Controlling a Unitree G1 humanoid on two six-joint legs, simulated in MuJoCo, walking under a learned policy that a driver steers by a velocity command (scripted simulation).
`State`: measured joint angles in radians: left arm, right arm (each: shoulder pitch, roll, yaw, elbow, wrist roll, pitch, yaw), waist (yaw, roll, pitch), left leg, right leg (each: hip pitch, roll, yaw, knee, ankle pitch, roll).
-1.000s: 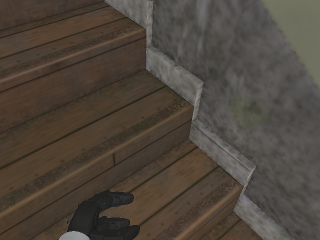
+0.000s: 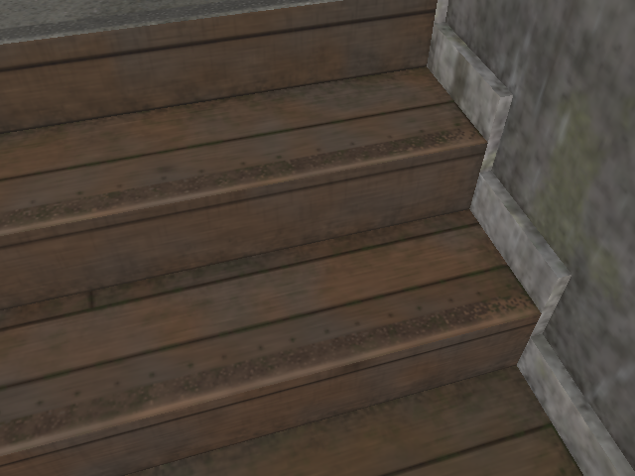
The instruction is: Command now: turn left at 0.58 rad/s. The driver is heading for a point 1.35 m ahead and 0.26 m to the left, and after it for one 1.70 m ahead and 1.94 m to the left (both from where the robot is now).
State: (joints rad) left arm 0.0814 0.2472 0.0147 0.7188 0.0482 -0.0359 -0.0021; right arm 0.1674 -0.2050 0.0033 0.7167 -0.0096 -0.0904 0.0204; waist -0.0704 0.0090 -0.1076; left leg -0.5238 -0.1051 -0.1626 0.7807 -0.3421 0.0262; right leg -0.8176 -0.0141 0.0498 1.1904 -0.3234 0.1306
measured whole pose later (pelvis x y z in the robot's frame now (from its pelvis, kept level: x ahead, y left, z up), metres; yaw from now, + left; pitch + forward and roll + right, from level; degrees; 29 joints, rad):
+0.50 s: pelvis +0.10 +0.00 +0.03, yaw +18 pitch +8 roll -2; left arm 0.44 0.13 -0.02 0.92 0.09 -0.09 -0.04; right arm 0.20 -0.22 -0.02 0.90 -0.04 -0.04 0.08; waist 0.09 0.05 -0.16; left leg -1.11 0.04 -0.08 1.90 -0.15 0.15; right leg -0.24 -0.06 -0.24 0.42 -0.30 -0.04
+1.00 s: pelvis +0.28 +0.25 +0.15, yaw +22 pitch +5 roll +3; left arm 0.17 0.26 0.06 0.97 0.00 -0.09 -0.09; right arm 0.31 -0.22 -0.01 1.06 -0.05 -0.02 0.07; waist -0.03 -0.07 -0.11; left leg -0.61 0.01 0.17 0.93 -0.42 0.06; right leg -1.05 0.04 0.17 1.99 0.16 -0.23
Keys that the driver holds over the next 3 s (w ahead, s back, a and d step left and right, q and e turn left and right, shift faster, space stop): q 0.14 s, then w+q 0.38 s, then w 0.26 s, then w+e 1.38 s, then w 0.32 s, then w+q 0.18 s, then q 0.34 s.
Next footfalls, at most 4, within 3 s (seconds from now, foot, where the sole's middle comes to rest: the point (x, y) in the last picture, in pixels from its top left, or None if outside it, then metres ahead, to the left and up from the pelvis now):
0.08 right None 0.12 -0.14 -0.74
0.76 left None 0.31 0.37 -0.57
1.36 right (159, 353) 0.62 0.25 -0.40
1.84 left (32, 181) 0.87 0.47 -0.22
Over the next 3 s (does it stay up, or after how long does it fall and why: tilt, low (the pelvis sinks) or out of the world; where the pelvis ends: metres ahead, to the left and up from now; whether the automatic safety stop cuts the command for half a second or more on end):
stays up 1.22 0.28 0.70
